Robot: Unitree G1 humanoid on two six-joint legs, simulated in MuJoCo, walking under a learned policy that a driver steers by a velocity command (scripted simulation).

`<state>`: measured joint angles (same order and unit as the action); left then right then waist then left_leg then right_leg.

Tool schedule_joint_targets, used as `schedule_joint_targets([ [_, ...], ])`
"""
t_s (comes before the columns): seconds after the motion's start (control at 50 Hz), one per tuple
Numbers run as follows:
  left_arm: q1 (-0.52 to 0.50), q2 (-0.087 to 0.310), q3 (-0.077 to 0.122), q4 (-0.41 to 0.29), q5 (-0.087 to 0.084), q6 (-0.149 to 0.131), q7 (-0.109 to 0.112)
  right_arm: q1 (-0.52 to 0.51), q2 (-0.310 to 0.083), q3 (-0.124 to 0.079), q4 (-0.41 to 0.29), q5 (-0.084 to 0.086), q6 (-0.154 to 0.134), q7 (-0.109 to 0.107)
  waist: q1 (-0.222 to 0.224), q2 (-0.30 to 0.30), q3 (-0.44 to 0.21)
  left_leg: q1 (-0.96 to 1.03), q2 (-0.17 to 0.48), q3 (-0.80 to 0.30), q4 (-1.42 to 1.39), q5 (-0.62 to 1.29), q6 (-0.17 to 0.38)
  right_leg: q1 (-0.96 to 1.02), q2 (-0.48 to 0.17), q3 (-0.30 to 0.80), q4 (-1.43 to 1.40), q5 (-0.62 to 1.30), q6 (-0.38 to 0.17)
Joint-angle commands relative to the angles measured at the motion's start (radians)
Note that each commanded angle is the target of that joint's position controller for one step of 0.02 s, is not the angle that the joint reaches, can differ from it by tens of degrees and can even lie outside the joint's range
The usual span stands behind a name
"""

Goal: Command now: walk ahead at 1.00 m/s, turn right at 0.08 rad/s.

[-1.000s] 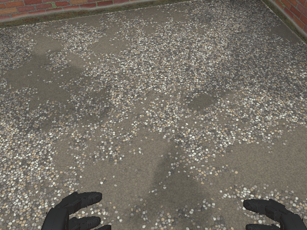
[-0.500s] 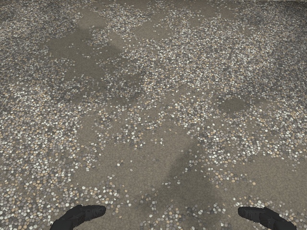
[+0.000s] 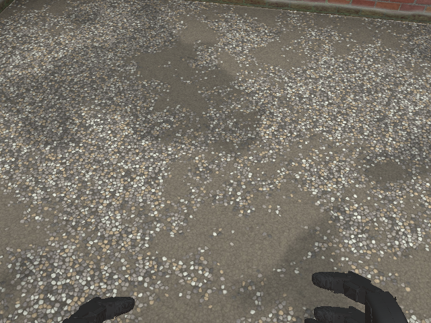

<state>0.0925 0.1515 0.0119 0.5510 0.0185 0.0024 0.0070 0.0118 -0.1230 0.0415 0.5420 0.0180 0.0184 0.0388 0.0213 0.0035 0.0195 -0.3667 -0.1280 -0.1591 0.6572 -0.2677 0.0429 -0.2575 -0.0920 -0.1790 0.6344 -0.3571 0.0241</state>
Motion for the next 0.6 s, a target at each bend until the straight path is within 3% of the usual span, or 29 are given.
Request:
schedule_joint_targets([
  [0.02, -0.091, 0.033, 0.006, -0.09, -0.011, -0.018, 0.006, -0.109, -0.097, -0.026, -0.117, -0.009, -0.023, 0.002, -0.028, 0.058, -0.135, -0.063, 0.09, -0.105, -0.242, -0.014, -0.011, 0.155, 0.024, 0.039, -0.034, 0.114, -0.015],
  [0.12, -0.119, 0.024, 0.003, -0.075, -0.039, -0.012, -0.001, -0.091, -0.096, -0.017, -0.12, -0.024, -0.031, -0.001, -0.059, 0.045, -0.133, -0.035, 0.134, -0.044, -0.266, -0.036, -0.044, 0.157, 0.048, 0.1, -0.043, 0.127, -0.031],
  [0.22, -0.114, 0.024, 0.001, -0.079, -0.041, -0.01, -0.009, -0.125, -0.104, -0.015, -0.142, -0.026, -0.04, -0.016, -0.044, 0.065, -0.114, -0.038, 0.161, 0.015, -0.257, -0.058, -0.076, 0.116, 0.068, 0.152, -0.024, 0.119, -0.031],
  [0.24, -0.109, 0.043, 0.005, -0.091, -0.051, -0.013, -0.016, -0.15, -0.123, -0.023, -0.144, -0.007, -0.037, -0.017, -0.033, 0.073, -0.129, -0.013, 0.172, 0.026, -0.251, -0.113, -0.087, 0.103, 0.076, 0.156, -0.029, 0.12, -0.04],
  [0.26, -0.111, 0.076, 0.012, -0.088, -0.047, -0.013, -0.017, -0.15, -0.137, -0.029, -0.152, 0.0, -0.035, -0.016, -0.04, 0.06, -0.098, -0.005, 0.176, 0.021, -0.256, -0.142, -0.084, 0.048, 0.083, 0.163, -0.041, 0.103, -0.05],
  [0.3, -0.149, 0.081, 0.014, -0.099, -0.063, -0.02, -0.015, -0.172, -0.103, -0.022, -0.159, -0.02, -0.027, -0.014, -0.046, 0.02, -0.085, 0.091, 0.187, 0.054, -0.205, -0.076, -0.077, -0.054, 0.084, 0.194, -0.056, 0.111, -0.039],
  [0.32, -0.129, 0.071, 0.006, -0.098, -0.055, -0.024, -0.011, -0.121, -0.111, -0.03, -0.141, -0.034, -0.025, -0.018, -0.062, 0.027, -0.105, 0.131, 0.192, 0.077, -0.182, -0.031, -0.084, -0.073, 0.086, 0.206, -0.047, 0.128, -0.037],
  [0.44, -0.125, 0.094, 0.011, -0.128, -0.056, -0.019, -0.026, -0.093, -0.116, -0.052, -0.104, -0.039, -0.029, -0.04, -0.056, 0.009, -0.111, 0.225, 0.203, 0.186, -0.089, 0.026, -0.091, -0.172, 0.1, 0.277, -0.04, 0.161, -0.062],
  [0.52, -0.136, 0.091, -0.002, -0.145, -0.055, -0.013, -0.041, -0.105, -0.08, -0.044, -0.094, -0.036, -0.042, -0.039, -0.038, -0.066, -0.123, 0.221, 0.171, 0.246, -0.022, 0.079, -0.1, -0.165, 0.093, 0.353, -0.108, 0.133, -0.077],
  [0.54, -0.125, 0.083, -0.011, -0.141, -0.05, -0.007, -0.036, -0.104, -0.059, -0.037, -0.087, -0.04, -0.041, -0.047, -0.03, -0.066, -0.124, 0.22, 0.159, 0.251, -0.03, 0.105, -0.099, -0.135, 0.091, 0.376, -0.122, 0.174, -0.078],
  [0.6, -0.13, 0.093, -0.013, -0.15, -0.046, 0.002, -0.035, -0.088, -0.075, -0.043, -0.073, -0.039, -0.045, -0.053, -0.021, -0.071, -0.122, 0.223, 0.162, 0.256, -0.04, 0.118, -0.092, -0.11, 0.098, 0.398, -0.13, 0.217, -0.079],
])
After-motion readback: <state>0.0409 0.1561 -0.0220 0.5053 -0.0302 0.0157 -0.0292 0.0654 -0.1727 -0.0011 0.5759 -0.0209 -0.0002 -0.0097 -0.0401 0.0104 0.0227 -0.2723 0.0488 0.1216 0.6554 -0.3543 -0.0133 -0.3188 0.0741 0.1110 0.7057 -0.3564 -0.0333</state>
